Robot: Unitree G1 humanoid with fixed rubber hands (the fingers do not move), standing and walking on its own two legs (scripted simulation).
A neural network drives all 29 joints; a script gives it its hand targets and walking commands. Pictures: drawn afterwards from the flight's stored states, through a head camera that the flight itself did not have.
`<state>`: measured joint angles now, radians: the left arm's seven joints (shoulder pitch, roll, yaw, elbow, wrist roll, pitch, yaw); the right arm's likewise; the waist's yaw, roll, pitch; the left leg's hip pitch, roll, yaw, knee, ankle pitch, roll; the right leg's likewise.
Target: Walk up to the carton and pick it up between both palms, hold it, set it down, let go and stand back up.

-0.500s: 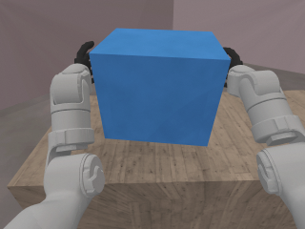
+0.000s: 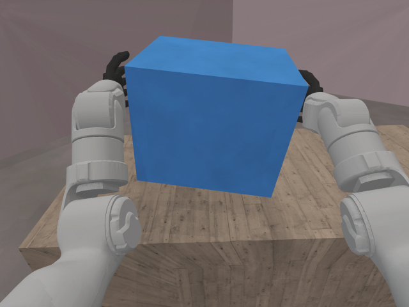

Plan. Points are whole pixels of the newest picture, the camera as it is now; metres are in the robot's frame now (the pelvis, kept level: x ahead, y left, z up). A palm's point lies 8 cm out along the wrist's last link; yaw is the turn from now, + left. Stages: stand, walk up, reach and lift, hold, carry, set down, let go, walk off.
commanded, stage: hold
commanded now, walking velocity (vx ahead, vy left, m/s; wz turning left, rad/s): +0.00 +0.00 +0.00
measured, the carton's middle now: (212, 112) +0.41 -0.01 +0.29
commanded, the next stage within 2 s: none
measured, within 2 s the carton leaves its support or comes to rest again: neither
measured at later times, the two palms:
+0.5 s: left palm (115, 95) +0.38 +0.16 +0.34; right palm (306, 97) +0.38 -0.19 +0.32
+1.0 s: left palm (115, 90) +0.37 +0.16 +0.35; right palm (308, 106) +0.37 -0.19 +0.30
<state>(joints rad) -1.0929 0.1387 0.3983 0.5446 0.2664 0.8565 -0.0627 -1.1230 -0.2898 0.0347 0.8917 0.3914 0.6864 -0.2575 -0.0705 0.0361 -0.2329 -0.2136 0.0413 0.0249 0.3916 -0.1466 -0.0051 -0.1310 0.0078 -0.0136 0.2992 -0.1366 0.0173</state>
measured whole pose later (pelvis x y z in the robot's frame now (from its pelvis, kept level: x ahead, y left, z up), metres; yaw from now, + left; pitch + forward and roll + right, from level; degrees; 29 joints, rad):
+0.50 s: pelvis +0.02 +0.00 +0.00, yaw +0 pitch +0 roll -1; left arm -1.03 0.15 0.39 0.40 0.20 0.93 -0.06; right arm -1.11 -0.31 0.10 0.71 0.41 0.82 -0.32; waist -0.07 0.04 -0.23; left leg -0.21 0.04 0.02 0.39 -0.17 -0.01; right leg -0.13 0.01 -0.01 0.30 -0.16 0.02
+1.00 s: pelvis +0.01 +0.00 +0.00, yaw +0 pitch -1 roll -1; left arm -1.09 0.15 0.39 0.53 0.25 0.85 -0.06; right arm -1.12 -0.29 0.04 0.87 0.41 0.70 -0.27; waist -0.07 0.04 -0.23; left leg -0.21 0.04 0.02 0.39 -0.15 -0.01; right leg -0.13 0.01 -0.01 0.30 -0.15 0.02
